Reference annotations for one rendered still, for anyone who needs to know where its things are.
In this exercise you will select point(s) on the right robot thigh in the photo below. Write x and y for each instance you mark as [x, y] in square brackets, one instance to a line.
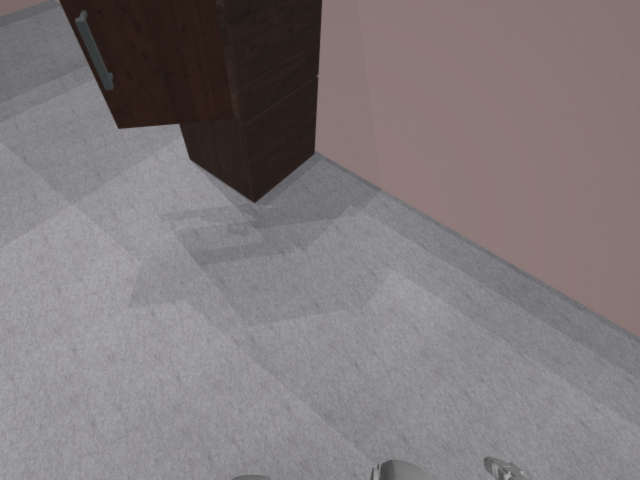
[398, 470]

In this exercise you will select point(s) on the handle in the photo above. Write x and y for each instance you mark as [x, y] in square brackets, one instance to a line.
[92, 48]

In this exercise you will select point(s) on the cupboard door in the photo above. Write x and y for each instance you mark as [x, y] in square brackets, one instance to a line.
[166, 57]

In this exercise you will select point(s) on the robot right hand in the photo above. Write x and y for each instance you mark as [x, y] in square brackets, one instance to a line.
[502, 470]

